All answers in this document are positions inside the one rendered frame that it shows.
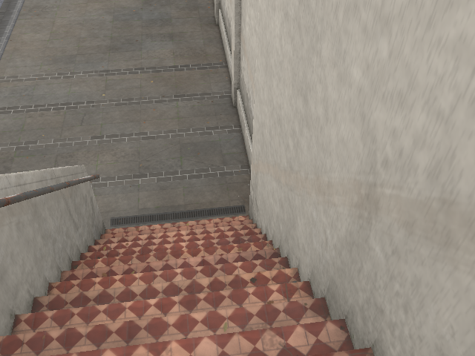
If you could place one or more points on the stairs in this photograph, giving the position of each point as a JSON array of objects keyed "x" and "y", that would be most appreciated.
[{"x": 212, "y": 287}]

